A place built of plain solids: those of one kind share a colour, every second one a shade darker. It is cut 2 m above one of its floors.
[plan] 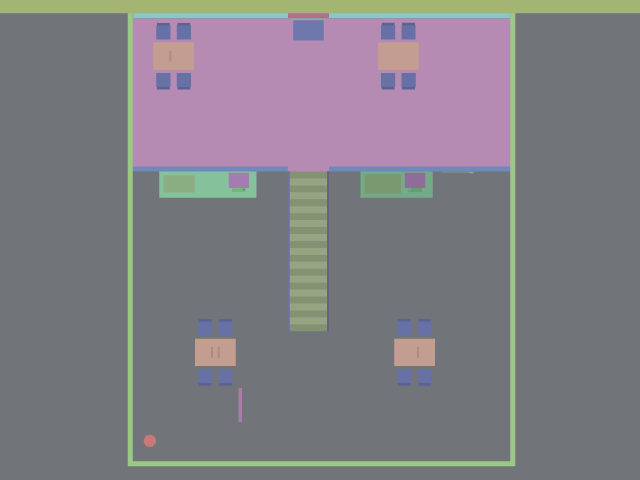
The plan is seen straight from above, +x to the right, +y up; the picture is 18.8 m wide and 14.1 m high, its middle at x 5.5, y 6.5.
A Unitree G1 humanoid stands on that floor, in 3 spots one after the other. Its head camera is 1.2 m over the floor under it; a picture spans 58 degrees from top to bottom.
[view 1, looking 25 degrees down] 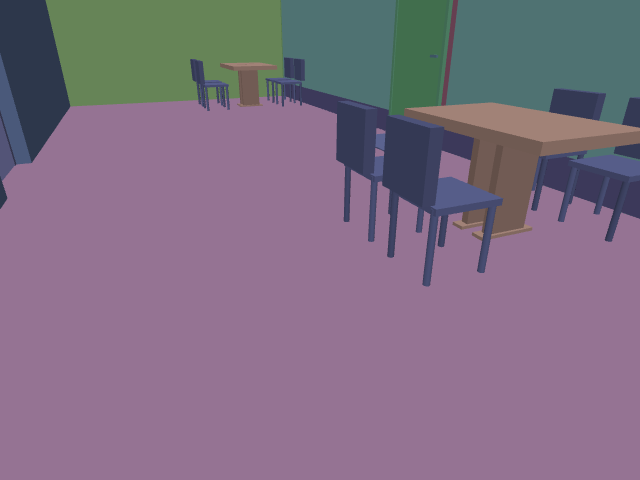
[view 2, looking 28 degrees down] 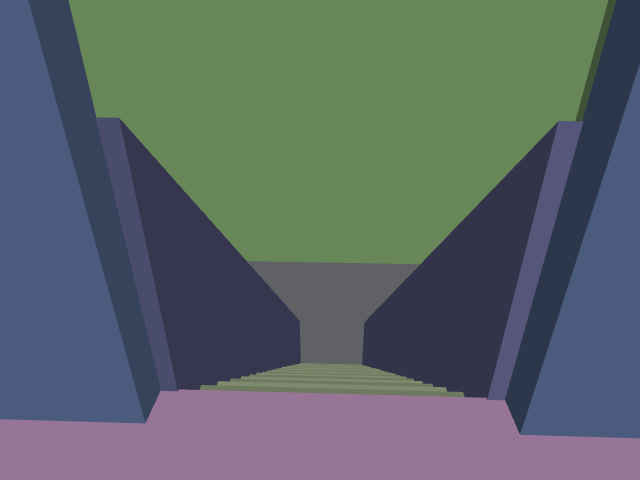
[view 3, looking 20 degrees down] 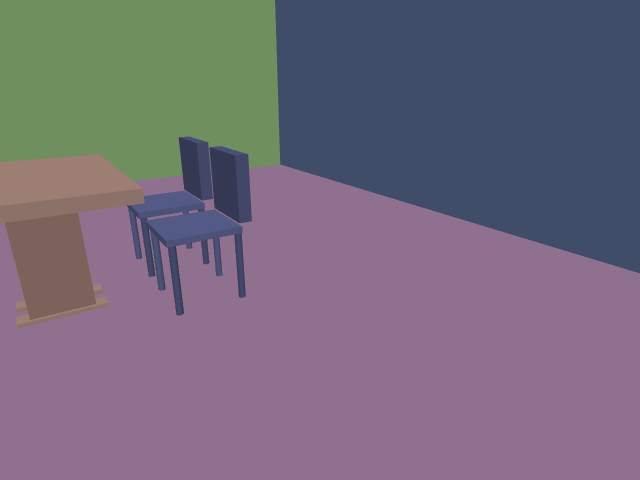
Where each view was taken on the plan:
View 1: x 9.89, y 9.71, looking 157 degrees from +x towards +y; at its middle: upper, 2.84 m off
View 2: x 5.16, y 9.61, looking -88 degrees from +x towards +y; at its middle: wall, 10.89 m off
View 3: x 5.16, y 11.91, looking -34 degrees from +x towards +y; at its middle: upper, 3.51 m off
